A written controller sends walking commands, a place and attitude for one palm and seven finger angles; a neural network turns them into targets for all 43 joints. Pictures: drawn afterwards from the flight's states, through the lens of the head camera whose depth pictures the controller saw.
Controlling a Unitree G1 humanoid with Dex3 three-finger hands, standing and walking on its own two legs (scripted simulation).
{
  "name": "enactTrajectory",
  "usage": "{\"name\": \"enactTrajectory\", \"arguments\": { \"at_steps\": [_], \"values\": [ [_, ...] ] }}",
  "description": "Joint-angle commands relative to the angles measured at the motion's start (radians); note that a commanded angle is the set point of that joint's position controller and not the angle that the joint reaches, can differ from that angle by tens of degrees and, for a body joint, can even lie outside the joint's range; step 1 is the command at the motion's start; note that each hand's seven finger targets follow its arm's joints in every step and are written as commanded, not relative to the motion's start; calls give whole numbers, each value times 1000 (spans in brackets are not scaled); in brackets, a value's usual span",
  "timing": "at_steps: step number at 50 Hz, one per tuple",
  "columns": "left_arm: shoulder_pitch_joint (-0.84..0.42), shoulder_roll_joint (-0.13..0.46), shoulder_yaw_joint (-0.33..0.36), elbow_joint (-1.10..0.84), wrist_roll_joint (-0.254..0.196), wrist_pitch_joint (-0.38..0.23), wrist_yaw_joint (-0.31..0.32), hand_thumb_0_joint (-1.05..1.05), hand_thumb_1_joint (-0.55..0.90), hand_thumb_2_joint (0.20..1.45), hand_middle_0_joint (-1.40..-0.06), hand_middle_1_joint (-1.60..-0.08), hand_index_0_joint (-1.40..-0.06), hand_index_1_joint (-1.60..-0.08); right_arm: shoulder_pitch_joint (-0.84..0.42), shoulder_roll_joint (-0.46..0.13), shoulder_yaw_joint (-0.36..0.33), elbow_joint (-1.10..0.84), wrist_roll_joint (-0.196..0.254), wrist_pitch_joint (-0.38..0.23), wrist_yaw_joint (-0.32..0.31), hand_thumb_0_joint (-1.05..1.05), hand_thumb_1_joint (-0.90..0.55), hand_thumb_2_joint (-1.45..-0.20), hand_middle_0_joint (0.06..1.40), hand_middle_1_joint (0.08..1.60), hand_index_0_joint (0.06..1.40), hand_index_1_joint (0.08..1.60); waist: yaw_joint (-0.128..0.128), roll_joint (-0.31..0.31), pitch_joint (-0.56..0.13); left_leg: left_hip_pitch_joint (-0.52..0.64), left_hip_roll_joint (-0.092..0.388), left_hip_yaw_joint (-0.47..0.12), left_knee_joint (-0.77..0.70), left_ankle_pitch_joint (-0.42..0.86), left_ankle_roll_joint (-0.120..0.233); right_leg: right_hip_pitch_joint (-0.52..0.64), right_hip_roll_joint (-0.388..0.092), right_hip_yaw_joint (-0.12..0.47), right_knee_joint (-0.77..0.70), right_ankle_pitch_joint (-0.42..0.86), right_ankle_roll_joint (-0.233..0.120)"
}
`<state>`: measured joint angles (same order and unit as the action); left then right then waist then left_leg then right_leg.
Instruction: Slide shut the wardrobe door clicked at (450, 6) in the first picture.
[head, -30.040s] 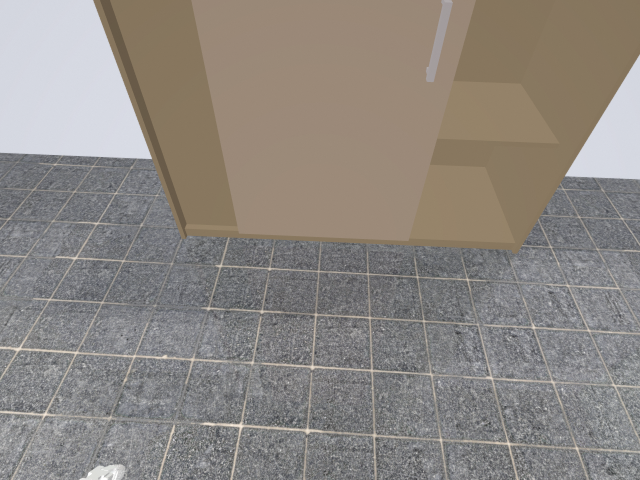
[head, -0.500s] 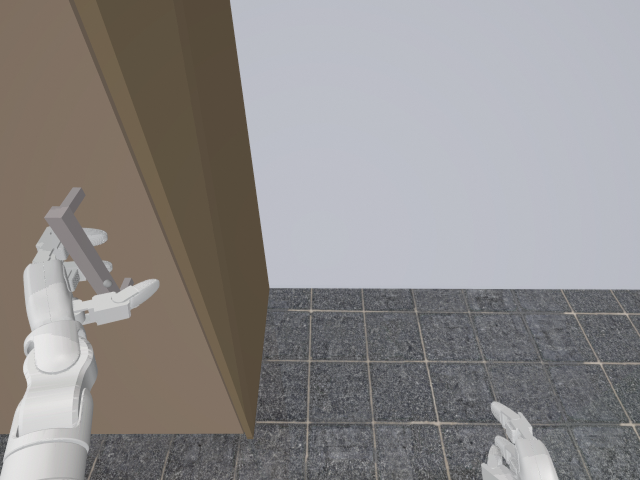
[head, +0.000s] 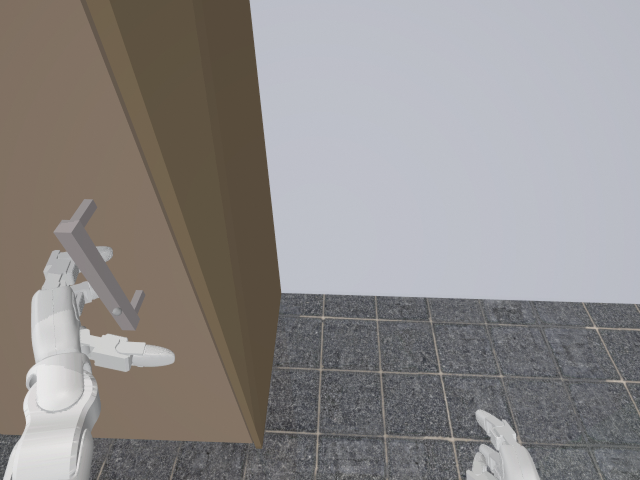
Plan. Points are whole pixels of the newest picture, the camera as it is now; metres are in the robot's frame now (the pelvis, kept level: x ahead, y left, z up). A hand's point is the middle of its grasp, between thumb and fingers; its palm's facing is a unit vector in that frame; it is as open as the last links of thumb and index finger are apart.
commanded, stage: slip the hand off the handle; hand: left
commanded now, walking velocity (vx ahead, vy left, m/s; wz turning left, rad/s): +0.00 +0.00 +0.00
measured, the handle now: (110, 270) +0.32 +0.31 +0.10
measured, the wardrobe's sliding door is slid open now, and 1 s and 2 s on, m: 0.00 0.00 0.00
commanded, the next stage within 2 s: draw the hand back to the body in 1.16 s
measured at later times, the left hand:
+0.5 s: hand (57, 306) +0.26 +0.35 +0.09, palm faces +0.55 -0.78 -0.28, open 14.7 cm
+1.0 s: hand (17, 388) +0.17 +0.33 +0.09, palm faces +0.54 -0.79 -0.30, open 14.7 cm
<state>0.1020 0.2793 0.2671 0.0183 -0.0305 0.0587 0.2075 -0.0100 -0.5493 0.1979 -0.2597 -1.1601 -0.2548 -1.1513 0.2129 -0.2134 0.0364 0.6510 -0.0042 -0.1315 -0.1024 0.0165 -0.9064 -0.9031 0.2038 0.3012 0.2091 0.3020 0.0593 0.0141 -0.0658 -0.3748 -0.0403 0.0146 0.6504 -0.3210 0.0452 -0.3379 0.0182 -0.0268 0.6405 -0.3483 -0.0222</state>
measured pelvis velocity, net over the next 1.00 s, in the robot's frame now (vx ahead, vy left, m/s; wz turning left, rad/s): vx -0.01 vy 0.00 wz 0.02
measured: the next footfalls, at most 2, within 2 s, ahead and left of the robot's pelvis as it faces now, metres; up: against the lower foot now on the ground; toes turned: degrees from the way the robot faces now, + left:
none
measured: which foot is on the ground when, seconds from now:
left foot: down 0.00-1.00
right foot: down 0.00-1.00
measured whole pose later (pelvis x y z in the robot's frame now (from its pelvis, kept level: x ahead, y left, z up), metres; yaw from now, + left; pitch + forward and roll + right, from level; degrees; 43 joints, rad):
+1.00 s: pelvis -0.01 +0.00 -0.01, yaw +1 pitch +4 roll -1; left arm 0.38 0.36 0.45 -0.07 -0.17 -0.09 0.01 -0.01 -0.55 0.20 -0.25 -1.15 -0.26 -1.15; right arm 0.22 -0.22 0.03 0.65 0.01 -0.22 -0.13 0.02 -0.91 -0.90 0.20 0.30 0.21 0.30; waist 0.09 0.02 -0.09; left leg -0.46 -0.04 -0.01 0.73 -0.34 0.05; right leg -0.39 0.02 -0.06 0.69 -0.36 -0.02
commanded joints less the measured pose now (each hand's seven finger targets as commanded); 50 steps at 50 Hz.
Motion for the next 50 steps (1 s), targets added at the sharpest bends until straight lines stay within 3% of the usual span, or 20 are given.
{"name": "enactTrajectory", "arguments": {
  "at_steps": [1,4,5,8,10,14,15,18,23,25,29,30,32,34,36,38,42,46,48,50],
  "values": [
    [-208,251,146,-220,-4,-86,2,0,-550,200,-250,-1150,-250,-1150,-81,-130,-59,-147,5,-36,-20,0,-900,-900,200,300,200,300,3,47,-184,128,41,-39,-81,320,-39,19,-6,-10,-74,250,-6],
    [-233,275,164,-166,-17,-112,-28,0,-550,200,-250,-1150,-250,-1150,-80,-135,-57,-134,8,-38,-27,0,-900,-900,200,300,200,300,-12,54,-145,110,41,-42,-78,283,-35,-9,-5,-8,-79,223,-5],
    [-251,265,152,-151,-24,-117,-42,0,-550,200,-250,-1150,-250,-1150,-81,-136,-55,-133,9,-42,-30,0,-900,-900,200,300,200,300,-17,65,-142,111,38,-43,-77,259,-31,-22,-6,-6,-82,207,-4],
    [-276,317,189,-104,-33,-128,-74,0,-550,200,-250,-1150,-250,-1150,-70,-147,-59,-127,11,-49,-40,0,-900,-900,200,300,200,300,-13,53,-162,98,38,-51,-76,243,-28,-15,-5,-5,-81,192,-6],
    [-297,295,164,-88,-41,-134,-94,0,-550,200,-250,-1150,-250,-1150,-71,-147,-56,-126,13,-58,-44,0,-900,-900,200,300,200,300,-20,63,-165,109,36,-53,-73,232,-26,-29,-7,-7,-79,187,-5],
    [-303,369,232,-9,-55,-143,-115,0,-550,200,-250,-1150,-250,-1150,-60,-159,-58,-120,17,-64,-49,0,-900,-900,200,300,200,300,-11,20,-161,68,31,-51,-70,191,-17,-26,-9,-2,-88,157,0],
    [-317,382,240,-24,-56,-150,-120,0,-550,200,-250,-1150,-250,-1150,-65,-160,-59,-121,17,-64,-49,0,-900,-900,200,300,200,300,-9,50,-181,75,29,-45,-65,204,-16,-21,-11,3,-84,170,-1],
    [-313,453,307,26,-58,-157,-132,0,-550,200,-250,-1150,-250,-1150,-49,-165,-61,-116,15,-58,-48,0,-900,-900,200,300,200,300,3,56,-187,49,29,-41,-53,222,-14,-10,-10,7,-79,187,-1],
    [-293,491,351,76,-77,-184,-173,0,-550,200,-250,-1150,-250,-1150,-34,-170,-65,-119,16,-54,-45,0,-900,-900,200,300,200,300,1,39,-190,21,27,-32,-30,241,-7,-12,-8,10,-67,217,4],
    [-223,436,319,44,-94,-193,-197,0,-550,200,-250,-1150,-250,-1150,-40,-164,-68,-134,20,-61,-38,0,-900,-900,200,300,200,300,10,83,-215,41,24,-28,-26,251,-6,-8,-8,11,-62,227,3],
    [-108,434,346,-10,-122,-202,-217,0,-550,200,-250,-1150,-250,-1150,-36,-169,-77,-146,24,-71,-32,0,-900,-900,200,300,200,300,20,45,-200,32,32,-40,-25,260,-8,-21,-3,-1,-56,221,2],
    [-71,421,341,-53,-128,-206,-217,0,-550,200,-250,-1150,-250,-1150,-42,-166,-79,-153,23,-75,-31,0,-900,-900,200,300,200,300,26,74,-211,40,31,-38,-26,263,-7,-21,-4,0,-55,219,1],
    [-45,408,337,-103,-131,-213,-206,0,-550,200,-250,-1150,-250,-1150,-43,-163,-79,-153,21,-84,-32,0,-900,-900,200,300,200,300,24,85,-188,48,34,-51,-31,257,-12,-47,-1,-10,-50,198,-2],
    [-34,416,355,-128,-135,-217,-193,0,-550,200,-250,-1150,-250,-1150,-44,-164,-80,-146,20,-89,-36,0,-900,-900,200,300,200,300,14,51,-170,34,36,-57,-34,216,-14,-66,0,-12,-55,157,1],
    [-28,374,317,-172,-134,-224,-184,0,-550,200,-250,-1150,-250,-1150,-58,-156,-75,-146,20,-99,-40,0,-900,-900,200,300,200,300,10,92,-148,44,34,-64,-44,184,-18,-85,-3,-13,-55,128,-1],
    [14,400,341,-187,-132,-225,-176,0,-550,200,-250,-1150,-250,-1150,-50,-158,-76,-137,17,-105,-44,0,-900,-900,200,300,200,300,9,56,-141,33,38,-70,-45,170,-18,-84,-1,-12,-59,117,-1],
    [82,359,312,-251,-133,-227,-180,0,-550,200,-250,-1150,-250,-1150,-62,-146,-72,-136,17,-121,-46,0,-900,-900,200,300,200,300,18,116,-141,53,38,-81,-52,174,-33,-89,-3,-20,-46,120,-6],
    [181,317,292,-306,-146,-219,-178,0,-550,200,-250,-1150,-250,-1150,-65,-138,-67,-144,15,-136,-44,0,-900,-900,200,300,200,300,23,86,-130,50,39,-95,-58,157,-40,-89,-2,-30,-45,113,-5],
    [237,348,335,-291,-153,-207,-177,0,-550,200,-250,-1150,-250,-1150,-55,-140,-67,-137,15,-135,-44,0,-900,-900,200,300,200,300,28,55,-106,18,37,-88,-54,145,-37,-83,-2,-26,-58,106,-5],
    [237,311,308,-331,-158,-204,-180,0,-550,200,-250,-1150,-250,-1150,-70,-133,-63,-146,18,-140,-40,0,-900,-900,200,300,200,300,23,67,-101,25,35,-92,-56,137,-40,-94,-4,-30,-54,101,-4]
  ]
}}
